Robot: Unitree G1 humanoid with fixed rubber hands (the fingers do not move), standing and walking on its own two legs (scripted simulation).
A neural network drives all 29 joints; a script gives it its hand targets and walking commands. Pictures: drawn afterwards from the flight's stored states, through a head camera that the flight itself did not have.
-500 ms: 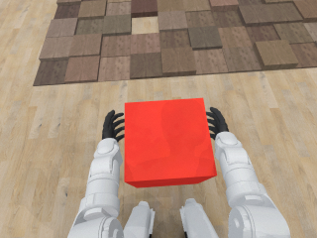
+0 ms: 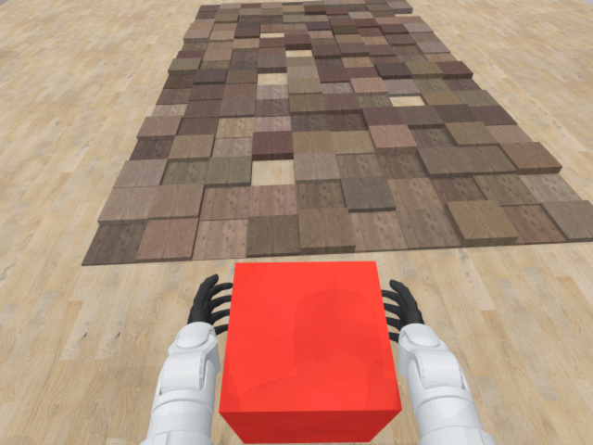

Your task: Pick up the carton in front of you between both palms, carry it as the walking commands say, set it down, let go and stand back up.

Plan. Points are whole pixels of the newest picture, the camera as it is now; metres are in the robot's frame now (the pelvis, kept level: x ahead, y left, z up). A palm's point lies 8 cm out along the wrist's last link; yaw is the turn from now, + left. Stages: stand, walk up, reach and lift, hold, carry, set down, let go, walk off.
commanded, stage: reach and lift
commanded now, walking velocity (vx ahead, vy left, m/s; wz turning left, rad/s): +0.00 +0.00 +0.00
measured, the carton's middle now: (306, 357) +0.29 +0.00 -0.08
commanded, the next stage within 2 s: hold in 1.06 s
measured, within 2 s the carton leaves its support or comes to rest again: neither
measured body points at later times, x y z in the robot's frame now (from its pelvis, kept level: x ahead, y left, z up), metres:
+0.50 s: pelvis -0.02 +0.00 +0.01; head -0.05 +0.00 +0.45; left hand +0.29 +0.15 +0.04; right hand +0.29 -0.15 +0.02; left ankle +0.00 +0.13 -0.73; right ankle +0.01 -0.13 -0.73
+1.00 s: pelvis +0.00 +0.00 +0.01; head -0.04 +0.00 +0.46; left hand +0.30 +0.15 +0.04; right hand +0.29 -0.15 +0.03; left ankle +0.00 +0.13 -0.73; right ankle +0.01 -0.13 -0.73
